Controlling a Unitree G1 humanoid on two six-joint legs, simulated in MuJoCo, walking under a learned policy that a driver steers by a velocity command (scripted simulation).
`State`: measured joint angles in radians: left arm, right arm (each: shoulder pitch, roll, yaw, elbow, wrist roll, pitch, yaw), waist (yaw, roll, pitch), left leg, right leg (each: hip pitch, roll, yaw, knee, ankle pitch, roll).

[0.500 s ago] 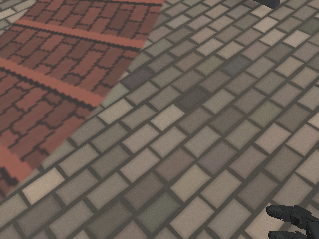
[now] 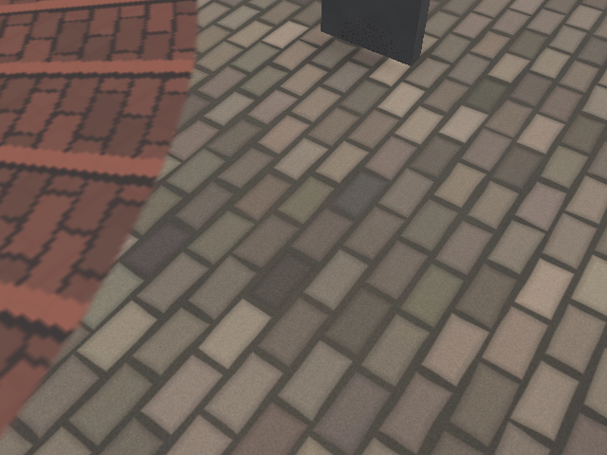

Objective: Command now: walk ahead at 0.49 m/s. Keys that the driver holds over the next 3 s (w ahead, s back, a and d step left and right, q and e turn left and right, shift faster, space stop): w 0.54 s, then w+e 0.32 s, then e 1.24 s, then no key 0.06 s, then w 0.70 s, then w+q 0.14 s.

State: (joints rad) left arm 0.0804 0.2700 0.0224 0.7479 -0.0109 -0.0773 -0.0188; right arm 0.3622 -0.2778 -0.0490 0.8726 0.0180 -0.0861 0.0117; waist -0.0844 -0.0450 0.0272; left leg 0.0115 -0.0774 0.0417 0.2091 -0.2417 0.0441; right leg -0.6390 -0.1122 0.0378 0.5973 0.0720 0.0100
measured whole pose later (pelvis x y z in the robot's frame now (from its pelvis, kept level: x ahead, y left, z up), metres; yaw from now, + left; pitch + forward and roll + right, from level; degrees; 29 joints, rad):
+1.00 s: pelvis +0.54 +0.00 +0.00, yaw -11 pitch +0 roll +2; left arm 0.17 0.29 0.07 0.76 -0.01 -0.03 -0.01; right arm 0.26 -0.26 -0.06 0.91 -0.01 -0.09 -0.01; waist -0.05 -0.04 0.05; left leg -0.04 -0.03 0.20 0.26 -0.22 0.04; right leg -0.66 -0.11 0.03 0.79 -0.02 0.01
